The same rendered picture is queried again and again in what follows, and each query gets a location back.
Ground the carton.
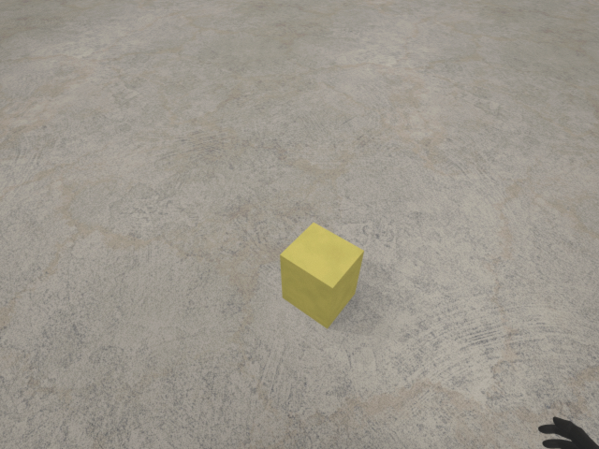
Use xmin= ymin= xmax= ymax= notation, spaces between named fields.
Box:
xmin=280 ymin=223 xmax=364 ymax=329

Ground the right robot hand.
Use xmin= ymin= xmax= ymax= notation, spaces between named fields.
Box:
xmin=538 ymin=417 xmax=599 ymax=449

